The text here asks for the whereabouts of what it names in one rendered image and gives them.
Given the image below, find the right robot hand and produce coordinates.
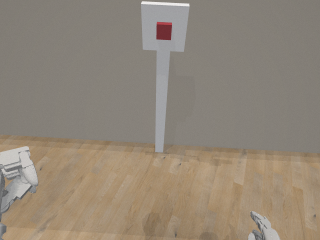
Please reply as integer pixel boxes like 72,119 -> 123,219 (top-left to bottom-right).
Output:
248,211 -> 280,240

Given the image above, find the left robot hand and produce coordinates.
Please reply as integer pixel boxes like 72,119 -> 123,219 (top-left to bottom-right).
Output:
0,146 -> 39,222

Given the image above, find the button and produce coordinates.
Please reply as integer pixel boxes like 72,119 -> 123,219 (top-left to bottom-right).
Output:
156,22 -> 172,40

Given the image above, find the panel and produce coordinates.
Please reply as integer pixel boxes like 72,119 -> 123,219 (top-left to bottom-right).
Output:
141,1 -> 190,153

